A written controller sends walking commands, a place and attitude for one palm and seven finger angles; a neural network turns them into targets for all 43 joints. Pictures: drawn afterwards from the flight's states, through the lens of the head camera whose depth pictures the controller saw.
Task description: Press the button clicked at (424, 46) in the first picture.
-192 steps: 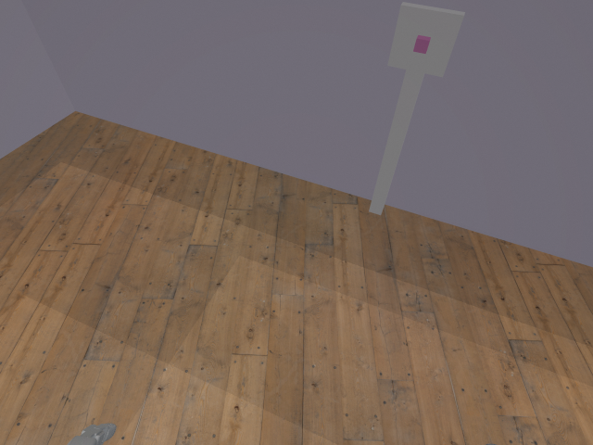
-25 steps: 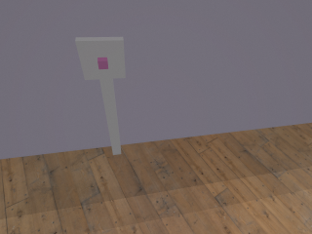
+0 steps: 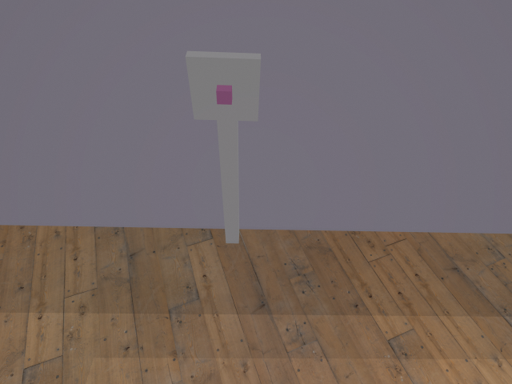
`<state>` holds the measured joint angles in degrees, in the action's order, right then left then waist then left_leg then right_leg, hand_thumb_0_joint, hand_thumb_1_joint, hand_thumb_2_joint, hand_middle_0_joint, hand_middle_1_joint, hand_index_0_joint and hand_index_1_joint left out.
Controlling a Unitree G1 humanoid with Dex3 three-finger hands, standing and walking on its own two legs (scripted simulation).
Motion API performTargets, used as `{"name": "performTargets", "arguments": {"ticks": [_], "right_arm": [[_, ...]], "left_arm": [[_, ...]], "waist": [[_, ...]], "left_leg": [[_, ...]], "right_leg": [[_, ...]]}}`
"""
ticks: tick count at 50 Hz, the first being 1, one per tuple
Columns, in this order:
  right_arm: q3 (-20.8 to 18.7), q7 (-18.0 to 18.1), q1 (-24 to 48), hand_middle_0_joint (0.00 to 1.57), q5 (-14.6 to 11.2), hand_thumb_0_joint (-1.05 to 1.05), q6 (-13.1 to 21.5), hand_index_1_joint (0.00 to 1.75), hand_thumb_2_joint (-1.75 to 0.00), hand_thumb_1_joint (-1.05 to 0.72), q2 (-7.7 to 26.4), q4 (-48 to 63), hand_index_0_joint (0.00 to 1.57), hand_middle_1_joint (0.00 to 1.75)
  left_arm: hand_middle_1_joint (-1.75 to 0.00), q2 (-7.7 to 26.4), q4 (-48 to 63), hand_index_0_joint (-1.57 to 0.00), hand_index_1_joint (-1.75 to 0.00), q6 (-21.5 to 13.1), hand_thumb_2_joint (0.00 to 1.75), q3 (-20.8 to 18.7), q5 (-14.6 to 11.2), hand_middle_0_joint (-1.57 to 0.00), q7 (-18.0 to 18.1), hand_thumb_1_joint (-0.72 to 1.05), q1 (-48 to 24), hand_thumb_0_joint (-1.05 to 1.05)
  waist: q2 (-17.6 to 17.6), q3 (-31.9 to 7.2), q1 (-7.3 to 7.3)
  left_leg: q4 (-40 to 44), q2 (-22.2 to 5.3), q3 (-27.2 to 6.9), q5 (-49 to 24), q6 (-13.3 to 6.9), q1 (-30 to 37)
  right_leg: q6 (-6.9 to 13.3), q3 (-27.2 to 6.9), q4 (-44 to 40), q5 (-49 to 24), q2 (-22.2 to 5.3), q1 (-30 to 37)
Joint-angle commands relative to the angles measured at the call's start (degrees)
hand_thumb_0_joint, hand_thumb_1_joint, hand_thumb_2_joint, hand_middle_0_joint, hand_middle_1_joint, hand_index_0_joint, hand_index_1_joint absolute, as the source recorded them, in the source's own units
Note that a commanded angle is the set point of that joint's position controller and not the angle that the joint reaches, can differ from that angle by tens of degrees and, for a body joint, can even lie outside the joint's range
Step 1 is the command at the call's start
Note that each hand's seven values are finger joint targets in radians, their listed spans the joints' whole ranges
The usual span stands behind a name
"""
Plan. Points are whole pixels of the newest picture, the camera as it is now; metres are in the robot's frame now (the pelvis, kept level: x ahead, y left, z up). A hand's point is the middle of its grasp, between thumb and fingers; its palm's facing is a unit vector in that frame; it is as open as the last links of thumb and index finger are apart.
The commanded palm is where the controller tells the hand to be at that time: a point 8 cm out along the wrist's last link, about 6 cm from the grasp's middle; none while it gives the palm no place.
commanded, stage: take the last steps up to it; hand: left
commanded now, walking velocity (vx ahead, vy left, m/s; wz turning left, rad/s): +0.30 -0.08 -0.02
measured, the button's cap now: (224, 94) +0.76 +0.15 +0.03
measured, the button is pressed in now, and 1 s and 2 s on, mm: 0 0 0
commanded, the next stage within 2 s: come to a stop and stand still in 0.72 s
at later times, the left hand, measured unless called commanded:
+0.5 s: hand (189, 365) +0.18 +0.14 -0.17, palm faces +0.00 -0.98 -0.21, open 7.4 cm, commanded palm none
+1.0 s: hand (198, 330) +0.25 +0.14 -0.18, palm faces +0.03 -0.99 -0.14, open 7.4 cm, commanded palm none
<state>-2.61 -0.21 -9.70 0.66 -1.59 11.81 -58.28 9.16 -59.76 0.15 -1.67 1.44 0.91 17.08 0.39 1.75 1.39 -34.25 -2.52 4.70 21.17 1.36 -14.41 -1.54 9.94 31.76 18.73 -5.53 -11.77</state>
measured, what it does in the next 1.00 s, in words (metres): walks ahead: right foot, then left foot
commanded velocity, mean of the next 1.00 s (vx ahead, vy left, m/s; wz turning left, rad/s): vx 0.13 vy -0.06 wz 0.01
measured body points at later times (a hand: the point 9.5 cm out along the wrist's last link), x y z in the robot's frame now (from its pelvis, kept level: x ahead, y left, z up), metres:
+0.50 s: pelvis +0.11 -0.05 -0.01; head +0.13 -0.06 +0.44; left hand +0.18 +0.19 -0.15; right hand +0.02 -0.26 -0.17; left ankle +0.01 +0.09 -0.68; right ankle +0.15 -0.16 -0.73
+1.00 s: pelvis +0.26 -0.03 +0.01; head +0.28 +0.00 +0.46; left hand +0.25 +0.19 -0.17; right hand +0.34 -0.26 -0.13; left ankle +0.30 +0.05 -0.73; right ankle +0.23 -0.17 -0.68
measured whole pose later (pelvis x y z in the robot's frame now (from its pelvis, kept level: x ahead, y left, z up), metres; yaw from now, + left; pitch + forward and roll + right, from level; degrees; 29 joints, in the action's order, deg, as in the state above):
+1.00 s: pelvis +0.26 -0.03 +0.01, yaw -3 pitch -1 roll -1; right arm -1.8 2.8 -7.4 0.3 1.8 7.3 -59.1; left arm 8.6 -63.9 1.1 -2.1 0.9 1.5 17.2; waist 2.4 3.6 1.3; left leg -28.2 -2.6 10.9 12.4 -3.6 -14.3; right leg -2.2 3.0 51.2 26.1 -4.0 -19.7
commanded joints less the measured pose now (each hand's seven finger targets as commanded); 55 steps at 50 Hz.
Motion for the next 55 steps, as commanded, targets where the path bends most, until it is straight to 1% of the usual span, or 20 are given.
{"name": "performTargets", "arguments": {"ticks": [1, 3, 4, 7, 17, 20, 21, 22, 23, 24, 26, 29, 35, 39, 40, 41, 42, 45, 50, 55], "right_arm": [[-2.37, 0.75, -14.75, 0.20, 1.46, 0.00, 2.38, 0.30, -0.90, -0.90, 11.80, -0.54, 0.20, 0.30], [-2.08, 1.48, -14.19, 0.20, 1.36, 0.00, 2.76, 0.30, -0.90, -0.90, 10.19, -0.80, 0.20, 0.30], [-1.55, 1.62, -11.93, 0.20, 1.21, 0.00, 3.16, 0.30, -0.90, -0.90, 8.18, -0.16, 0.20, 0.30], [-0.88, 1.90, -9.56, 0.20, 0.82, 0.00, 4.43, 0.30, -0.90, -0.90, 5.45, 0.11, 0.20, 0.30], [-1.98, 1.72, -14.10, 0.20, 1.40, 0.00, 4.30, 0.30, -0.90, -0.90, 6.44, -3.55, 0.20, 0.30], [-1.61, 1.46, -13.00, 0.20, 0.95, 0.00, 4.21, 0.30, -0.90, -0.90, 5.17, -4.07, 0.20, 0.30], [-0.94, 0.96, -13.86, 0.20, 0.24, 0.00, 4.65, 0.30, -0.90, -0.90, 2.17, -3.36, 0.20, 0.30], [-0.14, 0.79, -11.05, 0.20, -0.05, 0.00, 4.82, 0.30, -0.90, -0.90, 0.16, -0.62, 0.20, 0.30], [-0.65, 0.76, -8.35, 0.20, -0.06, 0.00, 4.14, 0.30, -0.90, -0.90, 2.27, 0.22, 0.20, 0.30], [-1.16, 0.65, -5.63, 0.20, 0.07, 0.00, 4.06, 0.30, -0.90, -0.90, 1.59, 0.34, 0.20, 0.30], [-1.08, 0.21, -6.38, 0.20, 0.79, 0.00, 3.66, 0.30, -0.90, -0.90, 0.65, -0.44, 0.20, 0.30], [-0.82, -0.08, -10.12, 0.20, 0.87, 0.00, 2.48, 0.30, -0.90, -0.90, -1.76, -1.80, 0.20, 0.30], [-0.33, -0.80, -3.45, 0.20, 0.48, 0.00, 3.36, 0.30, -0.90, -0.90, -1.86, 1.00, 0.20, 0.30], [-0.65, -0.05, -9.55, 0.20, 0.66, 0.00, 4.55, 0.30, -0.90, -0.90, 1.08, -1.42, 0.20, 0.30], [-1.68, 0.55, -14.64, 0.20, 1.16, 0.00, 4.95, 0.30, -0.90, -0.90, 5.43, -2.37, 0.20, 0.30], [-2.58, 0.98, -18.64, 0.20, 1.16, 0.00, 4.53, 0.30, -0.90, -0.90, 10.51, -2.81, 0.20, 0.30], [-1.82, 1.76, -16.96, 0.20, 0.98, 0.00, 4.02, 0.30, -0.90, -0.90, 9.45, -3.14, 0.20, 0.30], [0.34, 2.87, -4.36, 0.20, 0.50, 0.00, 4.07, 0.30, -0.90, -0.90, 3.52, -0.28, 0.20, 0.30], [-1.74, 3.51, -4.16, 0.20, 0.00, 0.00, 2.47, 0.30, -0.90, -0.90, 5.68, -0.12, 0.20, 0.30], [-2.82, 2.95, -0.48, 0.20, 0.79, 0.00, 1.32, 0.30, -0.90, -0.90, 6.84, 1.94, 0.20, 0.30]], "left_arm": [[-0.30, 4.19, 4.67, -0.20, -0.30, -0.89, 0.90, -0.84, -0.27, -0.20, -0.51, 0.90, -2.29, 0.00], [-0.30, 5.93, 5.32, -0.20, -0.30, -0.68, 0.90, -1.53, 0.52, -0.20, -0.71, 0.90, -6.18, 0.00], [-0.30, 5.82, 4.38, -0.20, -0.30, -0.96, 0.90, -1.76, 0.42, -0.20, -1.27, 0.90, -5.61, 0.00], [-0.30, 4.08, 1.96, -0.20, -0.30, -0.88, 0.90, -1.69, 0.26, -0.20, -2.00, 0.90, -1.51, 0.00], [-0.30, 2.78, 3.42, -0.20, -0.30, -1.17, 0.90, -2.13, -0.06, -0.20, -2.47, 0.90, -7.29, 0.00], [-0.30, 5.76, -0.99, -0.20, -0.30, -2.43, 0.90, -3.07, 0.14, -0.20, -2.13, 0.90, 4.67, 0.00], [-0.30, 10.60, -3.22, -0.20, -0.30, -3.27, 0.90, -4.02, 0.48, -0.20, -1.52, 0.90, 12.06, 0.00], [-0.30, 15.26, -4.23, -0.20, -0.30, -3.34, 0.90, -4.72, -0.20, -0.20, -0.95, 0.90, 17.53, 0.00], [-0.30, 14.17, -4.35, -0.20, -0.30, -3.33, 0.90, -4.32, -0.65, -0.20, -0.36, 0.90, 16.09, 0.00], [-0.30, 11.88, -2.98, -0.20, -0.30, -3.03, 0.90, -3.81, -0.48, -0.20, -0.13, 0.90, 10.77, 0.00], [-0.30, 7.17, -0.86, -0.20, -0.30, -3.28, 0.90, -2.47, -0.12, -0.20, 0.34, 0.90, 3.41, 0.00], [-0.30, 5.40, -0.95, -0.20, -0.30, -3.98, 0.90, -1.58, 0.20, -0.20, 0.47, 0.90, 1.90, 0.00], [-0.30, 7.30, -2.92, -0.20, -0.30, -4.14, 0.90, -1.72, 0.08, -0.20, 0.22, 0.90, 4.43, 0.00], [-0.30, 5.59, -3.57, -0.20, -0.30, -3.38, 0.90, -1.51, -0.50, -0.20, 0.30, 0.90, 4.83, 0.00], [-0.30, 3.48, -2.88, -0.20, -0.30, -3.15, 0.90, -1.23, -0.69, -0.20, 0.07, 0.90, 6.22, 0.00], [-0.30, 1.50, -1.47, -0.20, -0.30, -3.13, 0.90, -0.89, -0.98, -0.20, -0.13, 0.90, 6.63, 0.00], [-0.30, 3.02, -1.27, -0.20, -0.30, -2.40, 0.90, -0.88, -0.35, -0.20, 0.53, 0.90, 4.69, 0.00], [-0.30, 0.89, -3.32, -0.20, -0.30, -1.08, 0.90, -0.38, -0.66, -0.20, 0.76, 0.90, 4.48, 0.00], [-0.30, 2.95, -0.96, -0.20, -0.30, 2.07, 0.90, -1.60, -0.08, -0.20, 1.22, 0.90, 4.38, 0.00], [-0.30, 3.08, 2.90, -0.20, -0.30, 3.01, 0.90, -2.64, -0.21, -0.20, 1.11, 0.90, 0.76, 0.00]], "waist": [[-16.24, 1.73, -6.41], [-14.19, 5.80, -5.88], [-10.45, 6.98, -5.01], [-8.42, 5.30, -2.18], [-7.91, 6.18, -3.20], [-1.17, 0.28, 2.45], [9.30, -4.88, 5.17], [18.63, -6.59, 6.42], [17.63, -5.59, 6.30], [12.72, -0.01, 4.91], [5.18, 3.15, 0.62], [5.78, 3.07, -2.79], [6.86, 3.04, -1.21], [0.07, 1.10, -4.60], [-9.34, -2.72, -6.10], [-19.55, -5.12, -6.65], [-17.52, -4.76, -6.50], [-6.03, 1.14, -1.16], [-6.04, -3.40, -1.54], [-9.50, -3.14, -1.03]], "left_leg": [[23.47, -20.20, -27.68, 9.42, -10.34, 13.63], [26.77, -20.78, -29.40, 14.52, -12.21, 8.54], [26.80, -19.02, -25.20, 12.02, -11.83, 7.18], [25.68, -14.14, -12.92, -2.95, -9.65, 6.34], [21.82, -15.14, -7.65, -7.70, -9.58, 4.65], [5.43, -9.34, -2.03, -9.60, -5.39, -1.16], [-10.48, -4.61, 3.44, -4.98, -3.05, -11.28], [-26.00, 0.47, 2.87, 13.79, -2.26, -21.51], [-33.48, -1.68, -2.48, 12.67, -3.09, -22.01], [-37.26, -3.71, -3.74, 7.97, -3.16, -24.11], [-33.75, -6.13, -3.72, 0.88, -2.28, -20.49], [-24.90, -5.43, -0.85, -2.01, -0.54, -14.41], [-7.24, -3.08, 2.33, -5.39, -0.38, -9.75], [6.09, -1.95, 2.81, -13.40, -1.23, 8.06], [9.86, -10.38, -8.11, -18.02, -4.74, 16.59], [16.15, -22.58, -22.17, -24.11, -10.98, 19.77], [18.55, -23.47, -23.36, -24.43, -11.85, 14.95], [17.27, -18.83, -10.55, -43.46, -10.84, 3.08], [14.36, -18.07, -5.39, -54.30, -11.39, 7.87], [13.16, -17.11, -3.41, -44.72, -11.13, 4.65]], "right_leg": [[0.11, -0.59, 13.44, 14.61, 2.83, -22.95], [1.48, -7.45, 27.91, 11.75, 0.80, -27.09], [1.54, -8.69, 29.83, 7.56, -0.39, -26.99], [0.39, -7.76, 27.89, -0.07, -0.96, -22.31], [0.29, -3.45, 5.91, -1.83, 0.71, -11.49], [2.23, -2.96, -5.08, -6.29, 2.63, 8.38], [6.36, -16.68, -9.17, -0.54, -8.53, 20.41], [11.33, -34.09, -16.62, -3.31, -18.79, 24.42], [12.79, -35.69, -19.50, 1.17, -19.57, 18.29], [13.51, -33.58, -21.41, 8.39, -18.65, 11.53], [11.31, -22.32, -21.28, 2.74, -14.39, 2.61], [9.74, -11.87, -20.89, -9.77, -10.61, -2.58], [9.88, -9.80, -18.24, -16.68, -9.51, 1.07], [6.24, -6.55, -5.64, -16.77, -5.25, -3.19], [3.49, -3.47, 6.13, -8.86, -0.48, -10.00], [1.25, -0.09, 20.78, 14.73, 4.80, -16.91], [1.70, -6.36, 28.40, 17.36, 3.70, -16.52], [-0.45, -10.08, 24.01, 9.50, -1.18, -10.69], [-1.16, -8.50, 22.48, 5.51, 1.07, -11.00], [-0.73, -9.49, 24.34, 5.84, 2.18, -12.07]]}}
